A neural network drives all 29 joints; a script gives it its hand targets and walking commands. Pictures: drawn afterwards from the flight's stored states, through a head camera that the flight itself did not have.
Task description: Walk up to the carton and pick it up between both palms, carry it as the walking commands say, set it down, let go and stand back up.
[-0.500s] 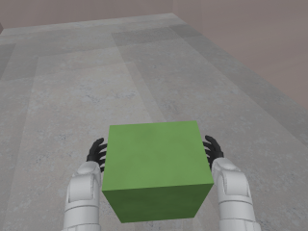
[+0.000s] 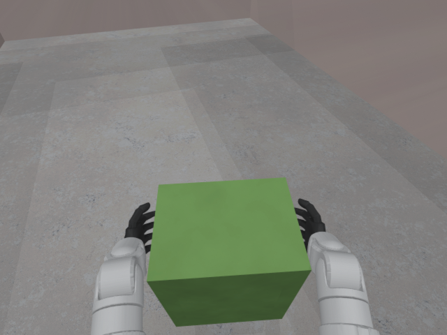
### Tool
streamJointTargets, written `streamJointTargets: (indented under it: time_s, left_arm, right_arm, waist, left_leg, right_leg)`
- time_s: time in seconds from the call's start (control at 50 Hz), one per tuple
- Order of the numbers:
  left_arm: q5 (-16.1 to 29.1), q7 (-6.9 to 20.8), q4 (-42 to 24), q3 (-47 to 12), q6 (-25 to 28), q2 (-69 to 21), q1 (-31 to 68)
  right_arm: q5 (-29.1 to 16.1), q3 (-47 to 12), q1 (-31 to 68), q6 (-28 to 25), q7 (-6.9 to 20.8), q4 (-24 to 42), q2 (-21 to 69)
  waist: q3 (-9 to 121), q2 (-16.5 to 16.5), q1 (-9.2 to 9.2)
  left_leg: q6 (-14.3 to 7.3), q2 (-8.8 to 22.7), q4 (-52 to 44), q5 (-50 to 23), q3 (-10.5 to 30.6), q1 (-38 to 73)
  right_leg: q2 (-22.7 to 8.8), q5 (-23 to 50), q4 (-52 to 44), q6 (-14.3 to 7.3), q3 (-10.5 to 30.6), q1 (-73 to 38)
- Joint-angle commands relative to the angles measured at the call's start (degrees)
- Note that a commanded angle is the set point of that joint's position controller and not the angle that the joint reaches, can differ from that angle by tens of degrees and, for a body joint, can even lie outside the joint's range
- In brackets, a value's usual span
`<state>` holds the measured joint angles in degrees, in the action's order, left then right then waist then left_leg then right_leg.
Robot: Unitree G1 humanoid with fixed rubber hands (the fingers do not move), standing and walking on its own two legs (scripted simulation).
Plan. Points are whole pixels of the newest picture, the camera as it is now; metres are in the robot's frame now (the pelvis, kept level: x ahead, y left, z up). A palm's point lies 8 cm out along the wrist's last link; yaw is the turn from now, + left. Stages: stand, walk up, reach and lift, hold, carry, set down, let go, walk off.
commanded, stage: hold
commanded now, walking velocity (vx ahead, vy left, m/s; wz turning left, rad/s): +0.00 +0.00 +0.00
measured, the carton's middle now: (226, 258) +0.27 +0.00 -0.02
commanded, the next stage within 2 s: carry in 0.52 s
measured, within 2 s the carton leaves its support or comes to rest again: neither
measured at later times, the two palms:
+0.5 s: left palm (135, 245) +0.27 +0.17 +0.04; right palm (314, 239) +0.27 -0.16 +0.04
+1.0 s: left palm (147, 186) +0.38 +0.16 +0.07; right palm (306, 182) +0.38 -0.16 +0.08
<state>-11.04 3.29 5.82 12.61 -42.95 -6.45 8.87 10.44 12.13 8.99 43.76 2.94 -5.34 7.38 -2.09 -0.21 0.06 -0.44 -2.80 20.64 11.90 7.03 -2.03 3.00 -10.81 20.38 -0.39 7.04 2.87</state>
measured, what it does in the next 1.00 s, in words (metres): walks ahead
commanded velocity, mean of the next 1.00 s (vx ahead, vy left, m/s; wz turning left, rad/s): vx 0.22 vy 0.00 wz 0.00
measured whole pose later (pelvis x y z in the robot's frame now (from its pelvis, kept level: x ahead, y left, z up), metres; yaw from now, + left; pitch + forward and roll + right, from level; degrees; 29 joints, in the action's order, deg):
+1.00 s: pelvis +0.14 +0.00 -0.01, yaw +0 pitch +6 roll +1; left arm 0.0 -6.6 -23.3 6.0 -62.9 -7.3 -0.2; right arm -0.7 8.2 -1.4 64.0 -6.5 26.0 7.5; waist 11.0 -1.6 1.1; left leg 0.2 0.3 42.2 27.8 -8.8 -24.2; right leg -3.3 -22.0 23.5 0.9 -4.7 7.6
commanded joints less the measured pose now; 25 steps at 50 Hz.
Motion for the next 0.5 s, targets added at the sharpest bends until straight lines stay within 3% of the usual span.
streamJointTargets:
  time_s: [0.0, 0.48]
  left_arm:
    - [9.80, 8.45, -4.10, -32.97, 1.07, -43.03, 26.86]
    - [9.77, 8.49, -3.00, -32.75, 0.97, -44.44, 28.00]
  right_arm:
    - [-9.64, -33.36, 26.32, -1.49, 8.13, 3.81, 42.90]
    - [-9.56, -32.92, 27.32, -1.52, 8.68, 2.91, 43.18]
  waist:
    - [12.00, 0.44, 0.00]
    - [12.21, 0.51, 0.06]
  left_leg:
    - [0.94, -2.35, -2.58, -10.12, -2.80, 0.77]
    - [0.83, -2.03, -2.42, -9.51, -2.69, 0.38]
  right_leg:
    - [2.01, 9.24, -2.27, 0.43, -2.64, -2.82]
    - [1.93, 8.53, -1.90, 0.45, -2.83, -2.60]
